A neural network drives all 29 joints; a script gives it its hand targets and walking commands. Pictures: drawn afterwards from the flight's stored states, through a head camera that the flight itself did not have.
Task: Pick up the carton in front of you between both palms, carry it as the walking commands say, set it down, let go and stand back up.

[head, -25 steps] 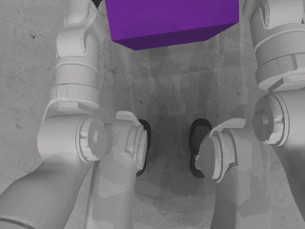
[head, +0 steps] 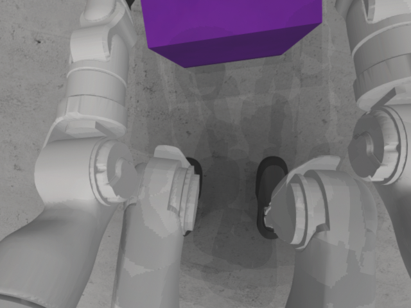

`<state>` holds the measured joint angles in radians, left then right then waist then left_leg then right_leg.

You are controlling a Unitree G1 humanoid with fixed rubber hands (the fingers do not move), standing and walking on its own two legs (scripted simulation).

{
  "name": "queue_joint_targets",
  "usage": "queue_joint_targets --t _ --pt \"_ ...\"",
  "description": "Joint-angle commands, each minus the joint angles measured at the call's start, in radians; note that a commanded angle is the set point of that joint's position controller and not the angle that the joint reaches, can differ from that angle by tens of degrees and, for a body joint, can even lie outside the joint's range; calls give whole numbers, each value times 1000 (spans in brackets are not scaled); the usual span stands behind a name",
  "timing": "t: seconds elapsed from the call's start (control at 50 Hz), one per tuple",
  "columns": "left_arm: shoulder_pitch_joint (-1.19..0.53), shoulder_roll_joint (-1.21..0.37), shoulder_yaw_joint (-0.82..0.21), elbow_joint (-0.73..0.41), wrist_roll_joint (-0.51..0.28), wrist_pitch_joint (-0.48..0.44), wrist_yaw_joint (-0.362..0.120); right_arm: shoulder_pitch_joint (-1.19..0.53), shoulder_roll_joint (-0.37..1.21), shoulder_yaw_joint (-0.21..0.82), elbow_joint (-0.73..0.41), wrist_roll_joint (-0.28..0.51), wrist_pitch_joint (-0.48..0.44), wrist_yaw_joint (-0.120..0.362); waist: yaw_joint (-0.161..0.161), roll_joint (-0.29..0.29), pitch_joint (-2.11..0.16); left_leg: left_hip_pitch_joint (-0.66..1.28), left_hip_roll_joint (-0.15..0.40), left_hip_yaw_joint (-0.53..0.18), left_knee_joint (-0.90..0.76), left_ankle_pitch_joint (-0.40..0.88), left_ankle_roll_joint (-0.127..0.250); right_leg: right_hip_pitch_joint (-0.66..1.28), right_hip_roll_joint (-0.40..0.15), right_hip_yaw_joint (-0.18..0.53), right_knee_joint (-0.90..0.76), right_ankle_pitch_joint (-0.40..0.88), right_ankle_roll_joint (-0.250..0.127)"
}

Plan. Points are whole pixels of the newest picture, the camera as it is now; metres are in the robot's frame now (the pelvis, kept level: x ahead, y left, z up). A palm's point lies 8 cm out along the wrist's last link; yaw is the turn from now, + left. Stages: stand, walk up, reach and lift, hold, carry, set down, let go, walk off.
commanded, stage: set down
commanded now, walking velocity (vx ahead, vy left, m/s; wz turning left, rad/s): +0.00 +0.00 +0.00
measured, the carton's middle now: out of the picture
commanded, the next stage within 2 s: let go in 1.82 s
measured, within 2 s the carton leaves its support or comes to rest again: neither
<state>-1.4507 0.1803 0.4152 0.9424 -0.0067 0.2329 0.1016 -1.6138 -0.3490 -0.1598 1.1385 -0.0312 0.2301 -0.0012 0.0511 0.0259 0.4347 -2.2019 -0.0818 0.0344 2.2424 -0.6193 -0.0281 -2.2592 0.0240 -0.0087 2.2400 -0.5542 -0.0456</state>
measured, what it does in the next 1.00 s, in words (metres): stands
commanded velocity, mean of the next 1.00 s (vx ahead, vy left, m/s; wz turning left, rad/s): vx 0.00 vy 0.00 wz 0.00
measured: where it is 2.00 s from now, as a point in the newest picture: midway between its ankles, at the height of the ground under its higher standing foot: (226, 210)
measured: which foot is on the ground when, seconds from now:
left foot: down 0.00-1.00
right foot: down 0.00-1.00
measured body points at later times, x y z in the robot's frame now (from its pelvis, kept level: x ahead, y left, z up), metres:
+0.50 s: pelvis +0.00 +0.00 +0.00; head +0.37 -0.03 +0.23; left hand +0.56 +0.17 -0.17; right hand +0.59 -0.15 -0.17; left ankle +0.11 +0.11 -0.33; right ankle +0.12 -0.10 -0.33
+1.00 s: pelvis +0.01 +0.01 +0.02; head +0.37 -0.01 +0.29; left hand +0.56 +0.19 -0.10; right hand +0.61 -0.18 -0.11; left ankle +0.11 +0.11 -0.32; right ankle +0.12 -0.10 -0.32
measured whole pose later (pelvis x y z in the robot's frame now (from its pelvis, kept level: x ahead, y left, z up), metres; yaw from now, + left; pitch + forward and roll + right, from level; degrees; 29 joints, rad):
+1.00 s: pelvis +0.01 +0.01 +0.02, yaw +0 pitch +35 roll +2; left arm -1.37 0.24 0.19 0.89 -0.23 0.16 0.20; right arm -1.56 -0.51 -0.01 1.13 0.18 0.15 -0.03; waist 0.08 0.03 0.34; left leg -2.16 -0.09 0.05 2.18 -0.64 0.00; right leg -2.20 0.02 0.01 2.18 -0.59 -0.02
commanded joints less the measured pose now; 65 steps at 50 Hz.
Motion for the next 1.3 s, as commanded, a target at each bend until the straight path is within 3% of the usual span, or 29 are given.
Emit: queue_joint_targets --t 0.0,0.3,0.44,0.48,0.54,0.58,0.62,0.7,0.78,0.9,0.96,1.08,1.28 --pt "-570 -839 -300 -69 -69 -4 -260 -358 861 179 -42 52 -10 234 -3 -72 -905 305 -46 11 -182 172 16 537 68 35 -156 168 -8" --pt "-406 -702 -164 40 29 17 -270 -222 721 86 34 -56 24 249 -15 -77 -665 215 -39 3 -167 70 28 483 63 59 -161 77 -18" --pt "-360 -591 -109 49 47 3 -244 -230 573 69 12 -68 9 222 -13 -83 -678 244 -28 14 -157 81 7 548 48 62 -158 88 3" --pt "-290 -388 -45 56 57 -25 -189 -200 361 36 12 -72 -15 170 -2 -87 -708 286 -16 27 -157 103 -13 583 34 58 -157 108 20" --pt "-190 104 13 39 35 -101 -46 -206 -161 13 -28 -14 -88 25 6 -89 -837 350 6 33 -153 190 -23 672 19 64 -141 211 41" --pt "-243 200 -24 35 -21 -144 8 -311 -247 62 -65 68 -127 -34 26 -100 -981 365 11 28 -144 291 -25 738 12 83 -118 321 47" --pt "-271 248 -64 31 -78 -169 35 -363 -277 106 -68 146 -152 -57 51 -119 -1100 360 19 24 -133 367 -22 788 1 92 -90 413 49" --pt "-278 236 -157 23 -175 -178 45 -365 -243 211 -30 261 -162 -43 86 -131 -1198 397 32 17 -138 419 -10 799 -12 88 -75 435 41" --pt "-246 215 -205 -11 -222 -161 51 -320 -257 236 -7 292 -151 -24 83 -125 -1303 490 31 16 -169 442 -11 790 -13 62 -86 407 34" --pt "-209 202 -223 -169 -237 -110 91 -291 -332 148 -115 231 -114 -34 34 -113 -1580 717 9 11 -246 490 -9 814 9 6 -165 385 16" --pt "-167 180 -208 -198 -212 -70 104 -255 -330 99 -136 187 -80 -33 26 -109 -1539 710 -5 9 -311 446 -4 781 20 -5 -235 333 8" --pt "-112 119 -133 -142 -125 -55 86 -189 -259 44 -54 120 -71 3 46 -105 -1313 568 -2 9 -430 357 -12 664 18 9 -367 252 9" --pt "-92 141 -74 -205 -89 -42 59 -209 -249 29 -115 71 -46 13 73 -166 -1491 578 0 41 -601 378 -21 920 34 15 -548 344 31"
